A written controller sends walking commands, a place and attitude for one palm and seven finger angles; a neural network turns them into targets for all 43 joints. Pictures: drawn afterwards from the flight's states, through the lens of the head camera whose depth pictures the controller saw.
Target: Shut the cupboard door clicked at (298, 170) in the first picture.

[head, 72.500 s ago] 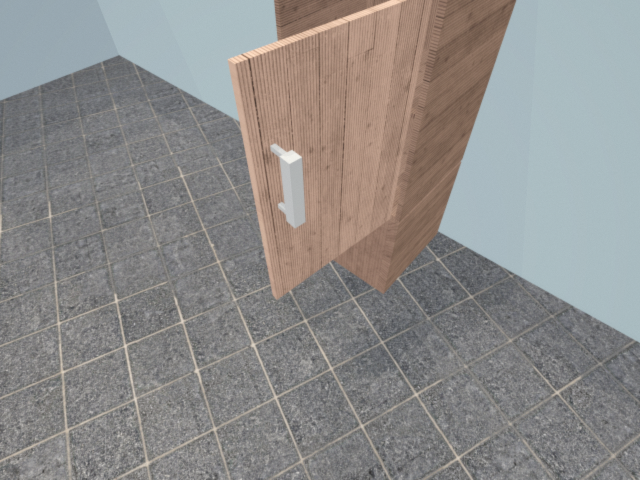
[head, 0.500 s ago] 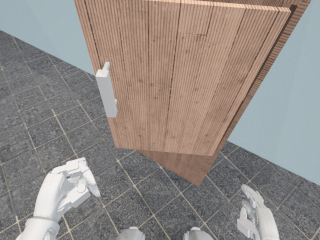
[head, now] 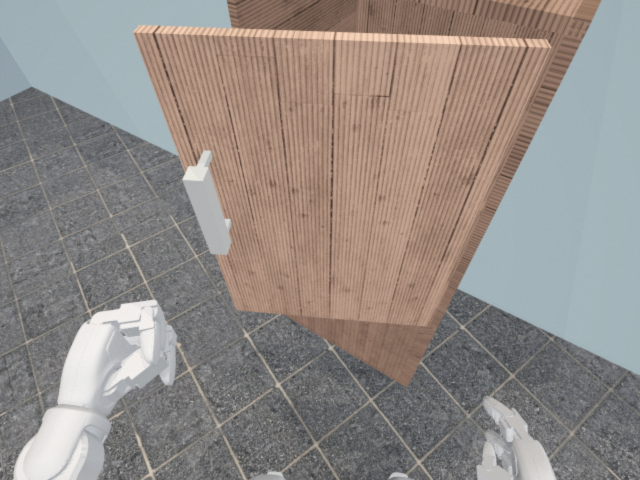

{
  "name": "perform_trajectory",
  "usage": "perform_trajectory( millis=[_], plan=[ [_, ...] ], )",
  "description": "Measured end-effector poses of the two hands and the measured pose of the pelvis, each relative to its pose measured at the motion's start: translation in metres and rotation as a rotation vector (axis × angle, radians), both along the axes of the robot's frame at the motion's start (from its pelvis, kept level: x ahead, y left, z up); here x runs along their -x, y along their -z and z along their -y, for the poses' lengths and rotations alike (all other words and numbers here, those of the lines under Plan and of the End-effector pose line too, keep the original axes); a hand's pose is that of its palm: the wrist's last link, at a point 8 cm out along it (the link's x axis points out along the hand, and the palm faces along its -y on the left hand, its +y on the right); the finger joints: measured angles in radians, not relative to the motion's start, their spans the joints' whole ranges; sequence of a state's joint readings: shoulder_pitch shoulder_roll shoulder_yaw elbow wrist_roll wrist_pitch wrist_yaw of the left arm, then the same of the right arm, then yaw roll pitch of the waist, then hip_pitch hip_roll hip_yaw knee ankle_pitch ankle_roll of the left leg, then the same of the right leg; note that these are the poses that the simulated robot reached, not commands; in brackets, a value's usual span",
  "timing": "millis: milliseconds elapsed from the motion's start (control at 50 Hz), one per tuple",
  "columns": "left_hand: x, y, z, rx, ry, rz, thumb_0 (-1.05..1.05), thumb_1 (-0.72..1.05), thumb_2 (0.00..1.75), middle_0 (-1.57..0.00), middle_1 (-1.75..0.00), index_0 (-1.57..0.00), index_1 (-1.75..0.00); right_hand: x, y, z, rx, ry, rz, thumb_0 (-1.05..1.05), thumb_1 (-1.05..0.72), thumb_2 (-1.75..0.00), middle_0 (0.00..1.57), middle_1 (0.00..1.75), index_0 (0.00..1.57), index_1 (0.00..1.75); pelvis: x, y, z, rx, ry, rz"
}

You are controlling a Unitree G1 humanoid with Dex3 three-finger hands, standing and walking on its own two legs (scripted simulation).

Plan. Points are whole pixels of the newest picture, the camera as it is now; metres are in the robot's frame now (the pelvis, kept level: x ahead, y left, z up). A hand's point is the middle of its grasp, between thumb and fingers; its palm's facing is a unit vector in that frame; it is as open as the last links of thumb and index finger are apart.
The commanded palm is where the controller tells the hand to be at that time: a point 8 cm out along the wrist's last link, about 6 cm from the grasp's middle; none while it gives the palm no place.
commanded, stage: raise the hand and make a fist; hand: left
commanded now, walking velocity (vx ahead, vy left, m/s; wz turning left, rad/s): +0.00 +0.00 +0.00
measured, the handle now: (213, 204) +0.46 +0.19 +0.08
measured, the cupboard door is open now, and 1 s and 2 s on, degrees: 27 27 27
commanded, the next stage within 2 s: bring the fist close to the handle in 0.26 s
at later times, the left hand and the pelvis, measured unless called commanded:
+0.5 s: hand (168, 365) +0.23 +0.18 +0.08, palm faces -0.04 -1.00 -0.04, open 3.1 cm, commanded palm +0.22 +0.23 +0.08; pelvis -0.01 +0.00 +0.00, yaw +0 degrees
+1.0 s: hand (209, 297) +0.31 +0.16 +0.07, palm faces -0.08 -1.00 -0.04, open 3.1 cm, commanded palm +0.29 +0.21 +0.08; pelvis -0.01 +0.01 +0.00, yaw -1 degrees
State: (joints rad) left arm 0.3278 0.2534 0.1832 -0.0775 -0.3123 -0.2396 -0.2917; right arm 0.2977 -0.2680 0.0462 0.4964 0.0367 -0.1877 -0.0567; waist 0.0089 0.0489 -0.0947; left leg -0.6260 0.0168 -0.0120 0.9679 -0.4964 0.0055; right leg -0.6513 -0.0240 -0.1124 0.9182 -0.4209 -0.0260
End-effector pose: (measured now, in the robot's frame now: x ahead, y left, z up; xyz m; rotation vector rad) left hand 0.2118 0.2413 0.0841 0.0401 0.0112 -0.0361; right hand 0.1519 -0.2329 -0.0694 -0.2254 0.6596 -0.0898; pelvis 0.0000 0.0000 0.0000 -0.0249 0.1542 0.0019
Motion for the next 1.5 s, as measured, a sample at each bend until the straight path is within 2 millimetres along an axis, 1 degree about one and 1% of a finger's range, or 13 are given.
perform_trajectory(
  millis=[80,120,240,380,440,580,700,780,900,1060,1240,1380,1500],
  plan=[
    [0.005,0.020,0.016,0.016,0.063,-0.105,0.02,0.91,0.90,-1.30,-1.50,-1.30,-1.50,0.005,-0.004,0.010,0.017,0.023,0.007,0.01,-0.90,-0.89,0.20,0.30,0.21,0.30,0.002,-0.001,0.003,-0.008,0.010,0.002],
    [0.008,0.018,0.017,0.013,0.052,-0.091,0.02,0.90,0.90,-1.30,-1.50,-1.30,-1.50,0.006,-0.006,0.013,0.025,0.030,0.014,0.01,-0.90,-0.90,0.20,0.30,0.21,0.30,0.003,-0.001,0.004,-0.011,0.014,0.005],
    [0.013,-0.006,0.004,-0.014,-0.044,0.069,0.02,0.90,0.90,-1.30,-1.50,-1.30,-1.50,0.003,-0.007,0.013,0.024,0.008,0.028,0.01,-0.90,-0.90,0.20,0.30,0.20,0.30,0.007,0.000,0.007,-0.008,0.006,0.013],
    [0.017,0.014,0.016,0.003,0.046,-0.060,0.02,0.90,0.90,-1.30,-1.50,-1.30,-1.50,0.001,-0.005,0.005,-0.003,0.002,0.047,0.01,-0.90,-0.90,0.20,0.30,0.21,0.30,0.011,0.000,0.005,-0.008,0.007,0.015],
    [0.016,0.015,0.015,0.004,0.045,-0.060,0.02,0.90,0.90,-1.30,-1.50,-1.30,-1.50,0.001,-0.006,0.002,0.002,0.002,0.053,0.01,-0.90,-0.90,0.20,0.30,0.21,0.30,0.012,0.000,0.004,-0.007,0.007,0.018],
    [-0.016,-0.001,0.001,0.008,-0.016,0.086,0.02,0.90,0.90,-1.30,-1.50,-1.30,-1.50,0.005,0.001,-0.004,0.008,-0.016,0.024,0.01,-0.90,-0.90,0.20,0.30,0.21,0.30,0.017,0.004,0.001,0.000,-0.002,0.012],
    [-0.043,0.012,0.021,0.020,0.092,-0.026,0.02,0.91,0.90,-1.30,-1.50,-1.30,-1.50,0.014,0.003,-0.005,0.001,0.016,-0.003,0.01,-0.90,-0.89,0.20,0.30,0.21,0.30,0.014,0.000,-0.006,-0.003,0.006,0.003],
    [-0.053,0.009,0.029,0.039,0.085,-0.022,0.02,0.90,0.90,-1.30,-1.50,-1.30,-1.50,0.021,0.002,-0.005,0.000,0.036,-0.019,0.01,-0.90,-0.89,0.20,0.30,0.21,0.30,0.011,-0.003,-0.008,-0.011,0.018,0.002],
    [-0.070,0.001,0.025,0.021,0.011,0.047,0.02,0.90,0.90,-1.30,-1.50,-1.30,-1.50,0.025,0.007,-0.004,-0.003,0.031,-0.067,0.01,-0.90,-0.90,0.20,0.30,0.21,0.30,0.009,-0.003,-0.008,-0.017,0.022,-0.001],
    [-0.088,0.010,0.033,0.008,0.049,-0.005,0.02,0.90,0.90,-1.30,-1.50,-1.30,-1.50,0.027,0.013,0.002,-0.004,0.043,-0.105,0.01,-0.90,-0.89,0.20,0.30,0.21,0.30,0.010,-0.003,-0.006,-0.016,0.020,-0.006],
    [-0.114,-0.004,0.041,0.012,0.026,0.052,0.02,0.90,0.90,-1.30,-1.50,-1.30,-1.50,0.032,0.016,0.010,-0.009,0.060,-0.130,0.01,-0.90,-0.89,0.20,0.30,0.21,0.30,0.011,-0.004,0.001,-0.026,0.026,-0.011],
    [-0.131,0.006,0.041,0.007,0.018,-0.011,0.02,0.90,0.90,-1.30,-1.50,-1.30,-1.50,0.047,0.020,0.021,0.000,0.084,-0.179,0.01,-0.90,-0.89,0.20,0.30,0.21,0.30,0.016,-0.004,0.006,-0.029,0.026,-0.015],
    [-0.138,-0.006,0.042,0.018,0.014,0.058,0.02,0.90,0.90,-1.30,-1.50,-1.30,-1.50,0.063,0.024,0.030,0.005,0.113,-0.220,0.01,-0.90,-0.89,0.20,0.30,0.20,0.30,0.017,-0.004,0.008,-0.032,0.036,-0.024]
  ],
)
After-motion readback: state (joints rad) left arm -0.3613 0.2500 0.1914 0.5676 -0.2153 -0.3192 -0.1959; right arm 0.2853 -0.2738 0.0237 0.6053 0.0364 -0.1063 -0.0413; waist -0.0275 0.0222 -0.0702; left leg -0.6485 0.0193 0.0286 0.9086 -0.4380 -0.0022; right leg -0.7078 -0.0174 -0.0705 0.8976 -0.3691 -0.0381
